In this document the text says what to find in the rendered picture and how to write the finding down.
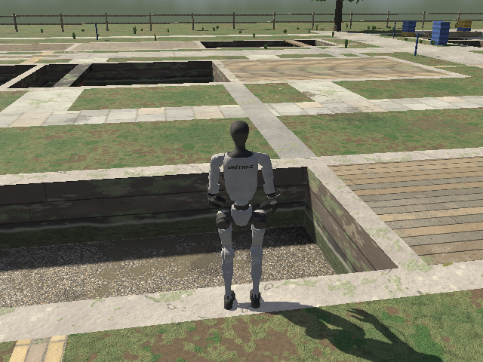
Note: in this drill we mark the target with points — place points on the right robot upper arm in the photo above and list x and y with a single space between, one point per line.
264 160

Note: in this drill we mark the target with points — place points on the robot right hand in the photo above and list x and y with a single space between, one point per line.
267 203

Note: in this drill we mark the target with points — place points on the robot left hand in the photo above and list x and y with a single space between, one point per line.
218 198

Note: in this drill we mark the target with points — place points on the right robot thigh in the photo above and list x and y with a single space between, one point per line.
258 227

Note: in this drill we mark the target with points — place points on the left robot upper arm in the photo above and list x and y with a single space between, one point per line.
214 173

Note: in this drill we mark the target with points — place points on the right robot forearm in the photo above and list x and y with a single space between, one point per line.
273 196

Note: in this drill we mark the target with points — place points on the right robot foot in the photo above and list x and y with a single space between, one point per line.
255 302

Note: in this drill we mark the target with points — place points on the left robot forearm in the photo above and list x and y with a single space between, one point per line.
211 197

